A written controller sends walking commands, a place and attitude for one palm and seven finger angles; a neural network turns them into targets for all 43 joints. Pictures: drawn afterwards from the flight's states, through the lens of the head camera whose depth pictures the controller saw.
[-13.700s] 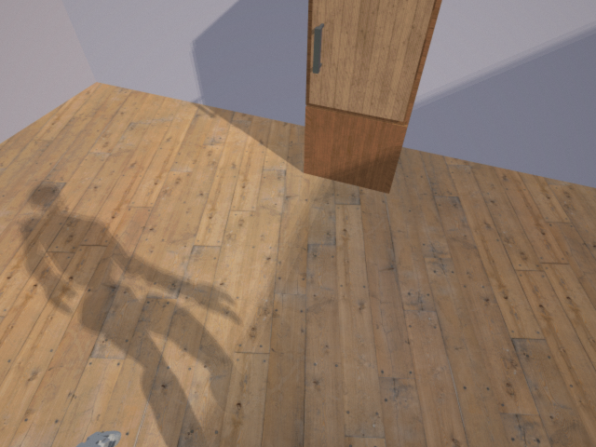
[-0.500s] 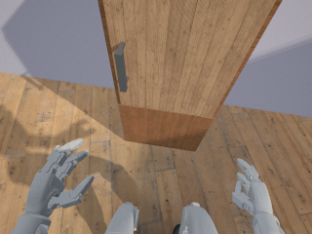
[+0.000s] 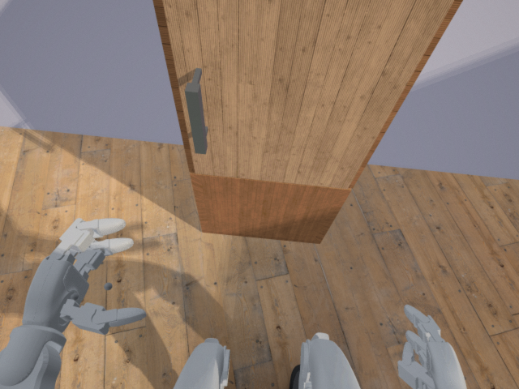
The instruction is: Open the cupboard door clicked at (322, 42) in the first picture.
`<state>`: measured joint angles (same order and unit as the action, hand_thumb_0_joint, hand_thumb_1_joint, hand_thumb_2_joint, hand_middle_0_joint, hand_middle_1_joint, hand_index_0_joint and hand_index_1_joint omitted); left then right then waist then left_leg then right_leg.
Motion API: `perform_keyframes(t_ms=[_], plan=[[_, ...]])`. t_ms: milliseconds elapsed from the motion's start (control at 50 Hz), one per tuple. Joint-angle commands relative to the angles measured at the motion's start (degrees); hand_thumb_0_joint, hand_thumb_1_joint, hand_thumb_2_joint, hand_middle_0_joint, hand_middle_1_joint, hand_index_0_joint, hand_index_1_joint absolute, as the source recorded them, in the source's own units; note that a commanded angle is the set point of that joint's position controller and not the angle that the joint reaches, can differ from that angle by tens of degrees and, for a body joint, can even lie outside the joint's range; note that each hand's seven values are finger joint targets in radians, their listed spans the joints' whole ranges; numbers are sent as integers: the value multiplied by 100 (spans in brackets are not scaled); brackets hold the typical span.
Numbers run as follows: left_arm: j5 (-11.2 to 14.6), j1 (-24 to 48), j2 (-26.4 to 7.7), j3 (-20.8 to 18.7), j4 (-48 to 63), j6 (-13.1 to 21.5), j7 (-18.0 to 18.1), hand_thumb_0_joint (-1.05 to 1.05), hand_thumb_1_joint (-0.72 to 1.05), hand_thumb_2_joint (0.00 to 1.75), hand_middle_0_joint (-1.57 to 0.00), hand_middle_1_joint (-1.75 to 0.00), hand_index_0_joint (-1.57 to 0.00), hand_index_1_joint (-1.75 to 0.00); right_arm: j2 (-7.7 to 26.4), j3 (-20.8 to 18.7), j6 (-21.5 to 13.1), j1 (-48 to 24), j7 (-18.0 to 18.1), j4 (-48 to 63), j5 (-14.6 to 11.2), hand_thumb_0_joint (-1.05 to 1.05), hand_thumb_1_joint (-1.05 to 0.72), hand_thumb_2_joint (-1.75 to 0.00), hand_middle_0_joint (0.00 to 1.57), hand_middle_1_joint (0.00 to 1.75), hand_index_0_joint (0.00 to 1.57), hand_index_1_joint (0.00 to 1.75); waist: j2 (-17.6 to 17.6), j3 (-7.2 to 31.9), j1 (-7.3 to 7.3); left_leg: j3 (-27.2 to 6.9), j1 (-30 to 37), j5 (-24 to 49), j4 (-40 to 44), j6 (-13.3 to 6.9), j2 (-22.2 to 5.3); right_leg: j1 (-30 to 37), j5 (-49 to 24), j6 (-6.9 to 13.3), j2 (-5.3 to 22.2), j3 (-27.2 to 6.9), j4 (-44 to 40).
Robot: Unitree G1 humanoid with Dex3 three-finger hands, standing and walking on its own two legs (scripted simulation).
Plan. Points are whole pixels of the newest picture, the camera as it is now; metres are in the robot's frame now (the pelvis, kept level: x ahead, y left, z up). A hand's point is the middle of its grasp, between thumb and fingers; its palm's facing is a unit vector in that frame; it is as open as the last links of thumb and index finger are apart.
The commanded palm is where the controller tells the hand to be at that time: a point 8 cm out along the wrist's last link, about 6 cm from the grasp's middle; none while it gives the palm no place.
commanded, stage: raise the hand with hooked fingers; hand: left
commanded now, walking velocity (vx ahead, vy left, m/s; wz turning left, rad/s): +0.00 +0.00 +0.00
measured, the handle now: (199, 113) +0.59 +0.15 +0.02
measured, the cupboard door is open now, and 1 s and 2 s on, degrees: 0 0 0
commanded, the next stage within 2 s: move the hooked fingers beside the handle in 1.04 s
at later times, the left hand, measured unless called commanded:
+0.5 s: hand (96, 252) +0.29 +0.25 +0.03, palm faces -0.03 -1.00 -0.05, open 14.0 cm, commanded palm +0.27 +0.30 +0.04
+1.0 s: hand (92, 251) +0.29 +0.25 +0.03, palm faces -0.03 -1.00 -0.05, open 14.0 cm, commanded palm +0.27 +0.30 +0.04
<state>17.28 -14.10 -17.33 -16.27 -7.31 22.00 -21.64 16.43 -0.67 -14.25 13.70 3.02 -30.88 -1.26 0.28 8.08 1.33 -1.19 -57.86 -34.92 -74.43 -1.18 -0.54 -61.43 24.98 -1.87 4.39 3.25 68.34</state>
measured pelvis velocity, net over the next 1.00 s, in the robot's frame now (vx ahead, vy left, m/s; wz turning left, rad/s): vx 0.01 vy -0.01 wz -0.01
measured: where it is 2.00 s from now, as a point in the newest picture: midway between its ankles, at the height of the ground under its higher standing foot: outside the picture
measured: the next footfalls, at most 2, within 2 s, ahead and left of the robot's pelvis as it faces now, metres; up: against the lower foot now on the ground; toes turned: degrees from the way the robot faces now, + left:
none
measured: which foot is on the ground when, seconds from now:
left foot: down 0.00-1.00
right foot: down 0.00-1.00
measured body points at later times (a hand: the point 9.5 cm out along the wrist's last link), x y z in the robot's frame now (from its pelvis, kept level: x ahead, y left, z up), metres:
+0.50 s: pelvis +0.01 -0.02 +0.00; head +0.12 +0.00 +0.43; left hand +0.29 +0.30 +0.04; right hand +0.20 -0.26 -0.08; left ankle +0.01 +0.10 -0.63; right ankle +0.07 -0.15 -0.63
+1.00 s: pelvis +0.01 -0.01 +0.00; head +0.11 +0.01 +0.43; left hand +0.29 +0.31 +0.04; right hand +0.17 -0.27 -0.08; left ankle +0.01 +0.10 -0.63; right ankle +0.07 -0.15 -0.63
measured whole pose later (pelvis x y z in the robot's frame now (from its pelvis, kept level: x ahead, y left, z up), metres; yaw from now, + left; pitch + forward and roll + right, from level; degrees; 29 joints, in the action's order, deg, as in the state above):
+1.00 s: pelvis +0.01 -0.01 +0.00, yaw +0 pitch +20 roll -3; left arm 21.8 -1.6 -23.3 -26.2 -21.6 21.5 -32.6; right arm 16.3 1.2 -11.5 13.7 2.7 -30.0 -1.6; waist -0.1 8.1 1.7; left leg -2.1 -59.8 -35.4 -74.7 0.1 -1.7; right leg -63.6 25.6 -0.9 3.2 4.0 69.1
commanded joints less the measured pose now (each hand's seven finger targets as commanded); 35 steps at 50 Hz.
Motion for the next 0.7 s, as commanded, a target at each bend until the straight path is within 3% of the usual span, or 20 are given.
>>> perform_keyframes(t_ms=[0,120,300,340,420,500,540,560,680], plan=[[164,515,-1045,-683,1152,425,-77,0,-36,36,-29,-111,-29,-111,764,-313,-252,-98,34,827,-27,0,-90,-90,20,30,20,30,-591,1604,-127,-250,856,1884,1540,191,122,1349,-314,368,-433,214,-609],[213,793,-1177,-796,811,326,-289,0,-50,30,-30,-120,-30,-120,795,-294,-171,-63,25,833,-29,0,-90,-90,20,30,20,30,-668,1566,-65,-205,853,1992,1439,172,114,1322,-464,351,-440,189,-636],[467,1324,-1631,-1266,307,221,-768,0,-50,30,-30,-120,-30,-120,826,-241,-148,-31,45,792,-19,0,-90,-90,20,30,20,30,-546,1957,-90,-123,673,2329,1168,105,117,1648,-966,348,-448,62,-561],[510,1437,-1636,-1293,103,191,-851,0,-50,30,-30,-120,-30,-120,839,-247,-136,-40,51,782,-39,0,-90,-90,20,30,20,30,-373,1873,-58,-107,541,2151,1144,78,120,1658,-870,322,-441,34,-602],[542,1710,-1875,-1447,33,176,-990,0,-50,30,-30,-120,-30,-120,867,-251,-133,0,58,761,-47,0,-90,-90,20,30,20,30,-543,2068,-77,-63,544,2191,1089,57,115,1735,-926,325,-416,-46,-596],[606,1864,-2110,-1683,-133,194,-1060,0,-50,30,-30,-120,-30,-120,881,-252,-103,57,52,738,-44,0,-90,-90,20,30,20,30,-447,2219,-94,-61,487,2354,1037,51,103,1841,-1115,329,-423,-77,-546],[637,1788,-2008,-1634,-281,194,-1111,0,-50,30,-30,-120,-30,-120,875,-260,-92,64,39,743,-58,0,-90,-90,20,30,20,30,-528,2138,-95,-22,451,2252,1048,49,111,1802,-1016,311,-406,-111,-598],[671,1723,-1893,-1576,-393,173,-1128,0,-50,30,-30,-120,-30,-120,878,-261,-81,67,32,763,-69,0,-90,-90,20,30,20,30,-311,2049,-77,-23,386,2174,1071,40,115,1827,-950,304,-409,-101,-636],[645,1675,-2051,-1637,-229,195,-1085,0,-50,30,-30,-120,-30,-120,911,-282,-45,101,8,837,-62,0,-90,-90,20,30,20,30,-474,2003,-101,-30,420,2150,1132,34,106,1760,-839,339,-431,-87,-638]])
